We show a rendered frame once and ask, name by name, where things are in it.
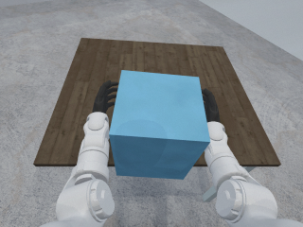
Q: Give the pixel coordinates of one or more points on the carton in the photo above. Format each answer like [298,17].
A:
[159,127]

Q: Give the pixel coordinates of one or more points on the right robot upper arm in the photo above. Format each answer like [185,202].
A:
[244,204]

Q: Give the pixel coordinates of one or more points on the table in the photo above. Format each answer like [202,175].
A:
[99,60]

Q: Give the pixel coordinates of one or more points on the left robot hand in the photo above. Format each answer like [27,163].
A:
[101,103]

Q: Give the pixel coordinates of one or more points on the right robot hand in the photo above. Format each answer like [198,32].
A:
[211,107]

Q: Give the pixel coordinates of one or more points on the right robot forearm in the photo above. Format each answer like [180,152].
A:
[220,160]

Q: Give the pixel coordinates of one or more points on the left robot forearm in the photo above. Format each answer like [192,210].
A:
[94,152]

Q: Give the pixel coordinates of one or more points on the left robot upper arm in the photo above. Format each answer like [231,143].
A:
[86,204]

